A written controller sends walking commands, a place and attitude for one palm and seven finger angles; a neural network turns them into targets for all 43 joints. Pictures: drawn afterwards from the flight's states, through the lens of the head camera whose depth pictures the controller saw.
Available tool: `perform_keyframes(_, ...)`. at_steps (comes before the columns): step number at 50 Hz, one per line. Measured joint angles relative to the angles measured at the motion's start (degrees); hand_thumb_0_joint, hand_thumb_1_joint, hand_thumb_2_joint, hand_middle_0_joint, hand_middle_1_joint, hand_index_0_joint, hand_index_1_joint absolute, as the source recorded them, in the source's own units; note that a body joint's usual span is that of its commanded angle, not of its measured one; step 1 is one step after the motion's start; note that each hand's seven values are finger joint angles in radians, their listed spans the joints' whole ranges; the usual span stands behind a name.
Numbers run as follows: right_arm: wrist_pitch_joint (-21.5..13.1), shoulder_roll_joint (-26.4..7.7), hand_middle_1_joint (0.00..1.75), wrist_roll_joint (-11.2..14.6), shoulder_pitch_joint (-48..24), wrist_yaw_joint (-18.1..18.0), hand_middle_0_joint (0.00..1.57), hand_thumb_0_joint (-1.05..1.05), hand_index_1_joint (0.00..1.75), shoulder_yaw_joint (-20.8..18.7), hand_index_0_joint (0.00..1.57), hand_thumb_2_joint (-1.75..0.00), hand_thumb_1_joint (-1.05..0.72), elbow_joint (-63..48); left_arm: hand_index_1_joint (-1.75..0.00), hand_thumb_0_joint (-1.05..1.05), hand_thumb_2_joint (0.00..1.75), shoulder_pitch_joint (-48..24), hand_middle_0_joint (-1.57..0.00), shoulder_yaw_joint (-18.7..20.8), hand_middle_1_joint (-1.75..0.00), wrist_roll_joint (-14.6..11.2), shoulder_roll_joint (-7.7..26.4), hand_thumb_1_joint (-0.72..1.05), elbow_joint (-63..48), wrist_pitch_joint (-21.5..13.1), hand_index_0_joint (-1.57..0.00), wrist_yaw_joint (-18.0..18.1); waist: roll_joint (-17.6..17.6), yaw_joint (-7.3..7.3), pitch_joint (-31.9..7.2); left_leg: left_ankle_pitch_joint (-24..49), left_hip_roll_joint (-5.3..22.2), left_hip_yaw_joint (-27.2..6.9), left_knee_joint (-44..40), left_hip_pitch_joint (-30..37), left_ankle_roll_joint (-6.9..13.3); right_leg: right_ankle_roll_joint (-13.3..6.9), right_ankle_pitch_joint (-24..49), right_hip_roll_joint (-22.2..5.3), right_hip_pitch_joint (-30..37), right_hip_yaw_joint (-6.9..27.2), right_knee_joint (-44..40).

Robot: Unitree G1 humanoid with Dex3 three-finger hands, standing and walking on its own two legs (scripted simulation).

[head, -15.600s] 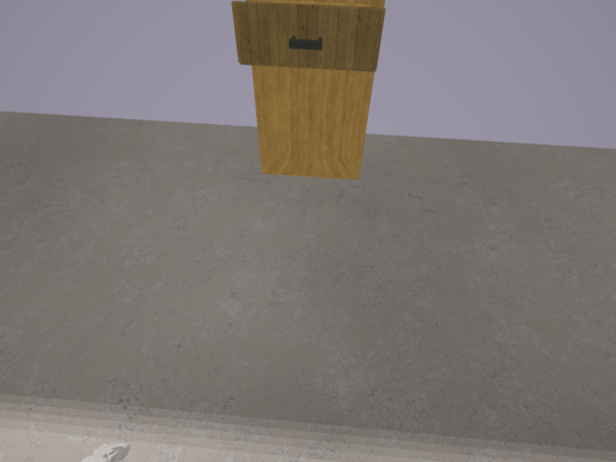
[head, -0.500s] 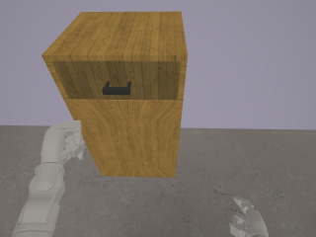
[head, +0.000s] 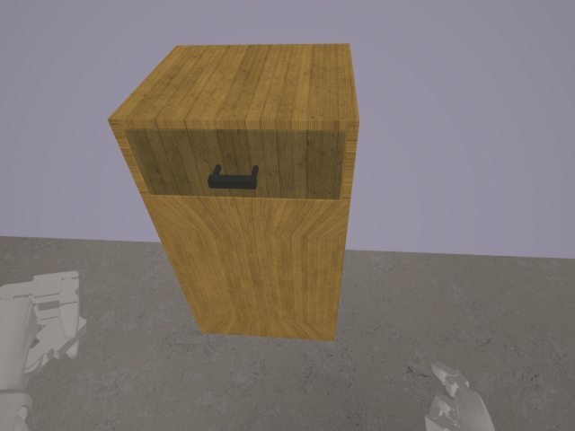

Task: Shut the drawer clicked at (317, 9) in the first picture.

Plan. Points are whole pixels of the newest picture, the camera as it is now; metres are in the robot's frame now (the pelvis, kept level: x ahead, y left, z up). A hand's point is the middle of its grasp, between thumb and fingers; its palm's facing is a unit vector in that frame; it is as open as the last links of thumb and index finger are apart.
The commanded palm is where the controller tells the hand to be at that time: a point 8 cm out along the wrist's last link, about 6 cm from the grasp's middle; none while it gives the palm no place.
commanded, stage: draw the hand back to the body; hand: left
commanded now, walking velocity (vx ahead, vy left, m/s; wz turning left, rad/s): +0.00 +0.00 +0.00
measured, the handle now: (234, 175) +0.60 +0.20 +0.02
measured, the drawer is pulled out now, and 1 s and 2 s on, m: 0.00 0.00 0.00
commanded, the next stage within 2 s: step back with the hand held close in 0.12 s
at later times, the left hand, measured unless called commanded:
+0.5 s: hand (84, 309) +0.19 +0.25 +0.15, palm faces +0.28 -0.83 -0.49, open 3.2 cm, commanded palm +0.13 +0.29 +0.17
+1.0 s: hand (10, 396) +0.10 +0.27 +0.14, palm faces +0.33 -0.80 -0.50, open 3.2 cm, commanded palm +0.04 +0.31 +0.17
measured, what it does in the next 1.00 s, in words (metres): shifts its weight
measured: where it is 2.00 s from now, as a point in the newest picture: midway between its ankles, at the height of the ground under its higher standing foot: outside the picture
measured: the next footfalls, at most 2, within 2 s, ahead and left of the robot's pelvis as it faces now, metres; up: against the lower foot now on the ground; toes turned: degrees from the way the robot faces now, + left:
right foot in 1.68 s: -0.35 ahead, -0.09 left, +0.00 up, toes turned -1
left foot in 1.80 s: -0.16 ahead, +0.15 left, +0.00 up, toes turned +0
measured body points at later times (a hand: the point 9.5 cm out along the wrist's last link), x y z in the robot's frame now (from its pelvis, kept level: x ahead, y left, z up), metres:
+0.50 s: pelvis -0.01 +0.02 +0.00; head +0.00 -0.01 +0.45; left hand +0.17 +0.29 +0.18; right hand +0.17 -0.23 -0.09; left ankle +0.01 +0.09 -0.74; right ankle -0.04 -0.10 -0.74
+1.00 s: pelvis -0.09 +0.03 -0.01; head -0.07 +0.04 +0.43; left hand +0.08 +0.32 +0.17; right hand +0.09 -0.21 -0.09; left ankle +0.01 +0.09 -0.74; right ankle -0.04 -0.09 -0.74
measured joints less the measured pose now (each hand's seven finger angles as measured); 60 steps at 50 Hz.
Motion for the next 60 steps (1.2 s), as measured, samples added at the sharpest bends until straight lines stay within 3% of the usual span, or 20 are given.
perform_keyframes(7,-0.34,0.15,0.3,-0.2,-0.86,-0.47,0.2,0.01,0.3,0.02,0.2,-0.9,-0.91,0.25,-1.6,0.02,0.9,-1.89,-1.4,-0.67,-1.6,0.44,-1.9,0.89,2.32,0.52,-1.4,0.41,-0.17,0.48,1.01,0.2,-0.46,-0.44,0.11,-0.29,0.27,0.24,-0.26,-0.41,-0.31,-0.51,0.55)
perform_keyframes(13,-1.0,0.65,0.3,-0.4,-0.26,-0.54,0.2,0.01,0.3,0.67,0.2,-0.9,-0.91,0.51,-1.6,0.02,0.9,-2.36,-1.4,-1.58,-1.6,0.72,-1.6,0.89,1.18,1.5,-1.4,0.84,-1.1,0.34,0.65,-0.18,-0.52,-0.11,0.26,-0.11,0.3,0.29,-0.65,-0.51,-0.35,-0.18,0.97)
perform_keyframes(20,2.59,0.14,0.3,-0.45,-1.68,0.17,0.2,0.01,0.3,0.08,0.2,-0.9,-0.91,-1.75,-1.6,0.02,0.9,-1.93,-1.4,4.03,-1.6,0.99,1.57,0.89,-0.6,-2.7,-1.4,0.25,-0.38,-1.91,0.09,-0.04,-0.16,0.94,0.72,-3.09,0.79,0.9,0.26,-0.31,-3.47,0.87,0.93)
perform_keyframes(26,5.55,-0.42,0.3,0.06,-2.15,0.12,0.2,0.01,0.3,-1.8,0.2,-0.9,-0.91,-3.18,-1.6,0.01,0.9,1.39,-1.4,2.49,-1.6,0.94,1.53,0.89,0.66,-2.75,-1.4,-0.69,-0.24,-3.49,0.89,1.92,-0.89,2.21,-0.95,-5.49,1.6,1.82,1.02,-1.15,-7.45,1.97,2.1)
perform_keyframes(31,6.49,0.05,0.3,0.39,-0.87,-0.2,0.2,0.01,0.3,-2.13,0.2,-0.9,-0.91,-3.9,-1.6,0.02,0.9,4.13,-1.4,2.73,-1.6,0.89,3.22,0.89,-1.84,-2.78,-1.4,-0.3,-2.08,-3.44,1.87,2.74,-1.05,2.26,-0.26,-7.69,1.92,2.07,1.24,-1.36,-10.09,1.89,3.86)
perform_keyframes(37,5.23,0.31,0.3,0.35,-0.29,-0.47,0.2,0.01,0.3,-1.97,0.2,-0.9,-0.91,-4.27,-1.6,0.02,0.9,4.3,-1.4,4.66,-1.6,1.28,4.39,0.89,-5.29,-4.17,-1.4,0.99,-3.09,-2.85,2.47,3.42,-1.1,2.03,1.67,-9.89,2.35,2.36,1.55,-1.48,-12.38,1.47,6.29)
perform_keyframes(47,2.28,0.68,0.3,0.23,-1.06,-0.62,0.2,0.01,0.3,-1.7,0.2,-0.9,-0.91,-4.78,-1.6,0.02,0.9,3.25,-1.4,5.18,-1.6,3.06,2.26,0.89,-3.59,-6.48,-1.4,1.78,-1.9,-3.3,2.37,3.84,-0.65,1.88,5.84,-14.19,3.21,2.77,2.72,-1.14,-16.29,1.12,9.79)
perform_keyframes(55,0.25,0.98,0.3,-0.43,0.78,-0.82,0.2,0.01,0.3,-1.62,0.2,-0.9,-0.91,-4.02,-1.6,0.02,0.9,1.41,-1.4,5.95,-1.6,4.6,2.72,0.89,-6.15,-7.59,-1.4,2.06,-3.44,-4.01,3.8,2.66,-1.42,0.98,8.7,-17.64,3.5,2.33,2.16,0.75,-19.38,3.86,14.13)
perform_keyframes(60,-0.09,0.95,0.3,-0.55,0.08,-0.27,0.2,0.01,0.3,-2.15,0.2,-0.9,-0.91,-2.96,-1.6,0.02,0.9,2.12,-1.4,8.08,-1.6,4.28,3.07,0.89,-7.8,-8.93,-1.4,2.19,-3.29,-3.34,4.51,-0.3,-0.79,1.6,11.88,-20.06,2.97,2.26,2.55,1.0,-21.37,3.88,16.15)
